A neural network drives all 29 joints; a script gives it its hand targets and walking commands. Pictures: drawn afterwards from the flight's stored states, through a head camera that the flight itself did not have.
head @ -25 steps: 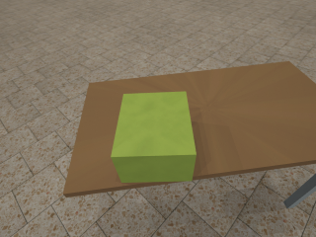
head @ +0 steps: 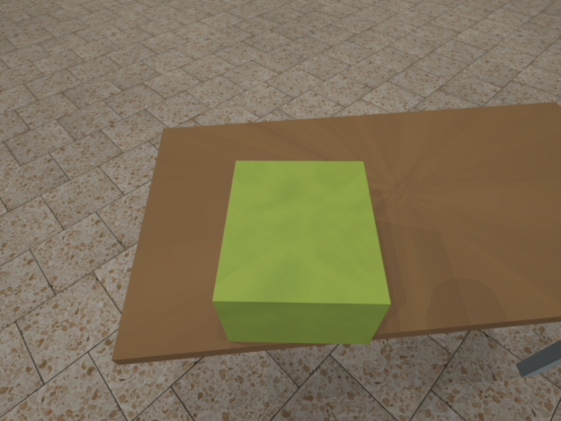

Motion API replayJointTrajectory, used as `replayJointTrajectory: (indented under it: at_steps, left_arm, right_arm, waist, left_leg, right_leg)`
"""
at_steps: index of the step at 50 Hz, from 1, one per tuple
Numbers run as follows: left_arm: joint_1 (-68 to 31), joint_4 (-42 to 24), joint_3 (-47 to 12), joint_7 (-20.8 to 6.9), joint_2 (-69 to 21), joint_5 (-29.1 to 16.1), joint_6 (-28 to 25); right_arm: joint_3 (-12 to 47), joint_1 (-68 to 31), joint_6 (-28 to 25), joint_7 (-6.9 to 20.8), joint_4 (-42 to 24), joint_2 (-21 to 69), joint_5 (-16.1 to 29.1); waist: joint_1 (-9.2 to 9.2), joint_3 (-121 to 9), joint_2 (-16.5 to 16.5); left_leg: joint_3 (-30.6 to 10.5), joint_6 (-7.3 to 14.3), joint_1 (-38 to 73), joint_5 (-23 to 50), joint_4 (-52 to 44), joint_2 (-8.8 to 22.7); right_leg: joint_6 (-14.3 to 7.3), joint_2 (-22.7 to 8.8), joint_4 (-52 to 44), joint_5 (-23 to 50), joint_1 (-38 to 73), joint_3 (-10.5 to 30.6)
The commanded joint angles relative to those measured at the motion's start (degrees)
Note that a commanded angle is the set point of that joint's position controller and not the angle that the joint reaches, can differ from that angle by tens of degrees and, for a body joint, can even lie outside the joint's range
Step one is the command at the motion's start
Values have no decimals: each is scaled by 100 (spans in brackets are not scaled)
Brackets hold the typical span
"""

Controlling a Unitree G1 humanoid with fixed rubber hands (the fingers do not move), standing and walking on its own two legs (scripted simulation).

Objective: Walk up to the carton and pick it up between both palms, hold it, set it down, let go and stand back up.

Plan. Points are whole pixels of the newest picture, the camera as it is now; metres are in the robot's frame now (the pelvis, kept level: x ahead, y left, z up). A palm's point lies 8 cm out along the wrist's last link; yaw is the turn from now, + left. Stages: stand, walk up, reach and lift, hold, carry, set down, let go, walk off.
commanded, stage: walk up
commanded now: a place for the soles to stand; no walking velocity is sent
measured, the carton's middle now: (298, 247) +0.40 +0.00 -0.02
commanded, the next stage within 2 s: none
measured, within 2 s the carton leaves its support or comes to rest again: neither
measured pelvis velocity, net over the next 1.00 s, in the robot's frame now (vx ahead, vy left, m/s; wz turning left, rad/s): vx -0.05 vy -0.01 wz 0.03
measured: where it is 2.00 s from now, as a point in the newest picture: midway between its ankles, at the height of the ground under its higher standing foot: outside the picture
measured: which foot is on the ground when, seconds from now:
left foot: down 0.00-1.00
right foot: down 0.00-0.00, up 0.02-0.20, down 0.22-1.00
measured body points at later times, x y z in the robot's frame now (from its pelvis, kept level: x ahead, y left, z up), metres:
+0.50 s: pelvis -0.03 +0.01 +0.01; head +0.00 +0.00 +0.46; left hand +0.06 +0.27 -0.12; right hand +0.04 -0.26 -0.13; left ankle -0.02 +0.10 -0.71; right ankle +0.00 -0.12 -0.71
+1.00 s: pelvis -0.05 -0.01 +0.02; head -0.04 -0.02 +0.47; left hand -0.06 +0.24 -0.12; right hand -0.03 -0.26 -0.13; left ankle -0.02 +0.11 -0.71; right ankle +0.00 -0.12 -0.71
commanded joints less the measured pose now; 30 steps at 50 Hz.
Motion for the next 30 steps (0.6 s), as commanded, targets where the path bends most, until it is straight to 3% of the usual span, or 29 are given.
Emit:
replayJointTrajectory:
  at_steps: [1, 2, 4, 5, 6, 8, 9, 10, 11, 12, 13, 15, 16, 18, 20, 21, 22, 25, 26, 30]
  left_arm:
    - [180, -378, 32, 109, 427, -125, 181]
    - [21, -390, -23, 105, 268, -85, 208]
    - [245, -270, -69, 129, 252, -119, 215]
    - [286, -226, -25, 134, 363, -92, 188]
    - [307, -208, -3, 137, 442, -101, 152]
    - [376, -244, 75, 132, 548, -67, 86]
    - [455, -275, 96, 124, 568, -62, 47]
    - [335, -384, 149, 118, 743, -37, 12]
    - [130, -532, 205, 100, 922, -24, -5]
    - [-137, -660, 295, 74, 1252, -118, 11]
    - [-415, -721, 373, 60, 1438, -169, 40]
    - [-783, -862, 355, 68, 1315, -169, 70]
    - [-869, -941, 363, 69, 1332, -158, 83]
    - [-980, -923, 334, 5, 1324, -135, 106]
    - [-631, -904, 177, -99, 921, -156, 119]
    - [-436, -886, 111, -94, 753, -169, 139]
    - [-467, -863, 69, -69, 637, -139, 169]
    - [-684, -795, 95, -100, 860, -113, 148]
    - [-621, -756, 80, -117, 886, -117, 126]
    - [-446, -567, 35, -135, 995, -152, 24]
  right_arm:
    - [-198, 1326, 100, -61, 74, -855, 244]
    - [-137, 966, 139, -89, -37, -701, 244]
    - [-111, 33, 219, -121, -320, -766, 183]
    - [-95, -153, 234, -94, -368, -758, 120]
    - [-121, -162, 244, -74, -385, -799, 68]
    - [-179, -323, 269, -59, -416, -988, 81]
    - [-203, -422, 298, -44, -440, -1083, 100]
    - [-218, -404, 328, -21, -495, -1103, 122]
    - [-189, -299, 364, -5, -511, -1013, 145]
    - [-164, -132, 447, -30, -479, -840, 164]
    - [-164, -63, 532, -67, -422, -705, 119]
    - [-192, -124, 539, -52, -417, -740, 44]
    - [-189, -99, 501, -32, -423, -722, 54]
    - [-175, 167, 330, 14, -366, -700, 63]
    - [-176, 215, 192, 47, -336, -913, 73]
    - [-207, -144, 200, 61, -413, -1110, 132]
    - [-208, -313, 215, 76, -459, -1183, 166]
    - [-106, -266, 246, 92, -430, -1058, 206]
    - [-88, -237, 245, 91, -407, -1103, 207]
    - [-34, -63, 218, 147, -263, -1057, 227]
  waist:
    - [-381, -651, 663]
    - [-319, -212, 503]
    - [-41, 87, 1005]
    - [-17, 18, 967]
    - [10, -158, 757]
    - [119, -526, 384]
    - [176, -690, 224]
    - [108, -803, 37]
    - [20, -770, -255]
    - [-96, -565, -686]
    - [-129, -234, -1094]
    - [-136, -90, -1096]
    - [-154, -102, -1101]
    - [-286, -569, -830]
    - [-77, -1170, -12]
    - [100, -1123, 327]
    - [124, -931, 490]
    - [60, -494, 319]
    - [64, -409, 434]
    - [46, -414, 385]
  left_leg:
    - [-2075, 1058, 915, 3549, -1848, 1857]
    - [-1680, 1000, 1012, 3690, -1771, 1691]
    - [-1309, 1081, 313, 3023, -1905, 1504]
    - [-1124, 1094, 165, 3247, -1792, 1357]
    - [-1068, 1103, 252, 3542, -1576, 1348]
    - [-867, 932, 300, 3808, -1113, 1288]
    - [-775, 789, 238, 3445, -899, 1172]
    - [-737, 610, 85, 2611, -670, 1003]
    - [-593, 408, -51, 1477, -429, 713]
    - [-195, 174, 338, 74, 222, 140]
    - [-168, 70, 635, -698, 727, -147]
    - [-455, 26, 374, -1475, 1084, -134]
    - [-518, 15, 338, -1297, 848, -87]
    - [-601, 54, 671, 165, -577, 102]
    - [-1266, 302, 1023, 1751, -1187, 647]
    - [-1600, 566, 652, 1846, -1378, 957]
    - [-1711, 698, 95, 1413, -1597, 1136]
    - [-1542, 416, -292, 627, -1931, 873]
    - [-1473, 338, -334, 395, -1995, 828]
    - [-1372, 297, -189, -510, -2154, 659]
  right_leg:
    - [-35, 97, 1743, -1244, -880, 662]
    - [-4, 6, 1757, -1043, -1334, 723]
    - [75, -158, 1097, -836, -1200, 604]
    - [47, -85, 768, -619, -981, 498]
    - [34, -61, 426, -340, -841, 413]
    - [-53, -25, -351, 1007, -388, 299]
    - [-109, -8, -818, 1977, -106, 214]
    - [-235, -199, -890, 2929, 17, 449]
    - [-439, -619, -1158, 3249, -176, 1005]
    - [-928, -1244, -1633, 3109, -1110, 1603]
    - [-1327, -1641, -2102, 2869, -1918, 2011]
    - [-1459, -1679, -2216, 3039, -1859, 1929]
    - [-1433, -1624, -2053, 3454, -1726, 1748]
    - [-1001, -1170, -1384, 3691, -1219, 1228]
    - [-486, -432, -537, 2621, -838, 706]
    - [-293, -16, -504, 1701, -671, 461]
    - [-247, 32, -660, 1322, -336, 458]
    - [-291, -91, -1105, 1552, -278, 505]
    - [-293, -148, -1208, 1619, -303, 524]
    - [-337, -277, -1544, 1320, -346, 624]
